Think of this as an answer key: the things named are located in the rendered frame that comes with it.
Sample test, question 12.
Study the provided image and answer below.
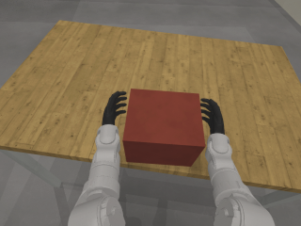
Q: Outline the left robot hand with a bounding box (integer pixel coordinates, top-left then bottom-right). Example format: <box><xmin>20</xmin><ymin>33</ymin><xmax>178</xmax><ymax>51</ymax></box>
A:
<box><xmin>102</xmin><ymin>91</ymin><xmax>127</xmax><ymax>126</ymax></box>

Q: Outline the right robot hand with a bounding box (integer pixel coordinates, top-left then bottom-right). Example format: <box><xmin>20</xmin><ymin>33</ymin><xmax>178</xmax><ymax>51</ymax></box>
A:
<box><xmin>200</xmin><ymin>98</ymin><xmax>225</xmax><ymax>135</ymax></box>

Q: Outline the right robot upper arm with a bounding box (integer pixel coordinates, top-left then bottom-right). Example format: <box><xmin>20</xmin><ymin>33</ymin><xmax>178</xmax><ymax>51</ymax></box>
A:
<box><xmin>214</xmin><ymin>197</ymin><xmax>275</xmax><ymax>226</ymax></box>

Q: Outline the robot right forearm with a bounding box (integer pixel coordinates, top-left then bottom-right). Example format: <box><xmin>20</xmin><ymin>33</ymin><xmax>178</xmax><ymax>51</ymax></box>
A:
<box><xmin>205</xmin><ymin>133</ymin><xmax>276</xmax><ymax>226</ymax></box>

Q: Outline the table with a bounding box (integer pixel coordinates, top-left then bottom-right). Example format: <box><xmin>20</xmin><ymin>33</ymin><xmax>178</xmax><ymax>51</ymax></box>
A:
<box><xmin>0</xmin><ymin>20</ymin><xmax>301</xmax><ymax>209</ymax></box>

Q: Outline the robot left forearm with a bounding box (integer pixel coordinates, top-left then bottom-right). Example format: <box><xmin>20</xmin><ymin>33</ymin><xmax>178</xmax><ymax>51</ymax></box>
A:
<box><xmin>68</xmin><ymin>124</ymin><xmax>120</xmax><ymax>226</ymax></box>

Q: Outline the carton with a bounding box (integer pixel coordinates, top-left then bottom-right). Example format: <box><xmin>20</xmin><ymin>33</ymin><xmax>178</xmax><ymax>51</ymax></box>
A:
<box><xmin>122</xmin><ymin>89</ymin><xmax>206</xmax><ymax>167</ymax></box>

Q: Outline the left robot upper arm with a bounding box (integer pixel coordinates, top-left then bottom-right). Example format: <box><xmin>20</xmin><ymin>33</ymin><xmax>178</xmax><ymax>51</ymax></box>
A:
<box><xmin>68</xmin><ymin>195</ymin><xmax>126</xmax><ymax>226</ymax></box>

